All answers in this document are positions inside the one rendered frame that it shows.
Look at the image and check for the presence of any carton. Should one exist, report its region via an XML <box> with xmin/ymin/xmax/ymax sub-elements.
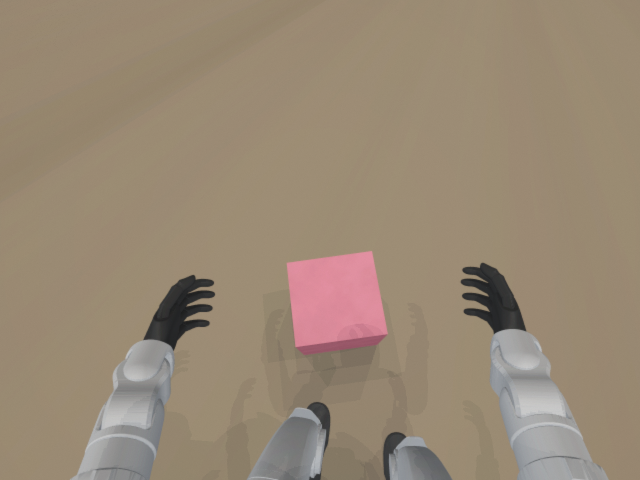
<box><xmin>287</xmin><ymin>251</ymin><xmax>388</xmax><ymax>355</ymax></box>

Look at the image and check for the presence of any robot right thigh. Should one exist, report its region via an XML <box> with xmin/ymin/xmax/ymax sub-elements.
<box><xmin>389</xmin><ymin>446</ymin><xmax>452</xmax><ymax>480</ymax></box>

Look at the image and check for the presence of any robot left thigh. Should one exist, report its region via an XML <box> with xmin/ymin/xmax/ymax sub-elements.
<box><xmin>247</xmin><ymin>417</ymin><xmax>326</xmax><ymax>480</ymax></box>

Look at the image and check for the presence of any robot thigh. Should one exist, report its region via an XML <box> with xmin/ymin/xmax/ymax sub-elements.
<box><xmin>247</xmin><ymin>417</ymin><xmax>326</xmax><ymax>480</ymax></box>
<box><xmin>389</xmin><ymin>446</ymin><xmax>452</xmax><ymax>480</ymax></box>

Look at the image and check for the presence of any robot right forearm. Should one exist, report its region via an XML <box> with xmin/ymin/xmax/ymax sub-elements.
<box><xmin>490</xmin><ymin>329</ymin><xmax>609</xmax><ymax>480</ymax></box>

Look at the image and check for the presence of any robot left hand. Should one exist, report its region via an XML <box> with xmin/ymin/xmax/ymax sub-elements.
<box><xmin>143</xmin><ymin>275</ymin><xmax>215</xmax><ymax>351</ymax></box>

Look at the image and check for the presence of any robot left forearm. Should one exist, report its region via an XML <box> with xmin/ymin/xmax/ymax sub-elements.
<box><xmin>70</xmin><ymin>339</ymin><xmax>175</xmax><ymax>480</ymax></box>

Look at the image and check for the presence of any robot right hand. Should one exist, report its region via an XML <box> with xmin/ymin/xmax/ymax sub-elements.
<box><xmin>461</xmin><ymin>263</ymin><xmax>527</xmax><ymax>334</ymax></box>

